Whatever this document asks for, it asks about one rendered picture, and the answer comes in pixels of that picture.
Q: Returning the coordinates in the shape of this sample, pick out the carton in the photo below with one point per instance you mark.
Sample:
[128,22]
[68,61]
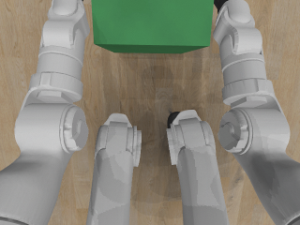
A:
[152,26]

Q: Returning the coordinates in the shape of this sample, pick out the robot left upper arm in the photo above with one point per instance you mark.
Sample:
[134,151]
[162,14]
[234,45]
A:
[47,134]

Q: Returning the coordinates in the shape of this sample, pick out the robot left forearm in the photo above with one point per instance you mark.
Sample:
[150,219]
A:
[60,56]

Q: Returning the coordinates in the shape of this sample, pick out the robot right hand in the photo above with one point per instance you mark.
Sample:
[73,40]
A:
[219,4]

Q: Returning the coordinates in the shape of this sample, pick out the robot right foot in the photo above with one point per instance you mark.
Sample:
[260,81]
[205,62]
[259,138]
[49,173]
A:
[171,117]

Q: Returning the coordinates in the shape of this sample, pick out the left robot shin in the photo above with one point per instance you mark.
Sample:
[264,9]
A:
[102,132]

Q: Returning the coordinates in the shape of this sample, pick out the robot right forearm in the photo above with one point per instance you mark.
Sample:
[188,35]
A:
[242,60]

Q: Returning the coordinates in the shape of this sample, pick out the robot right upper arm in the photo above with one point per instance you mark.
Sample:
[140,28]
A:
[258,138]

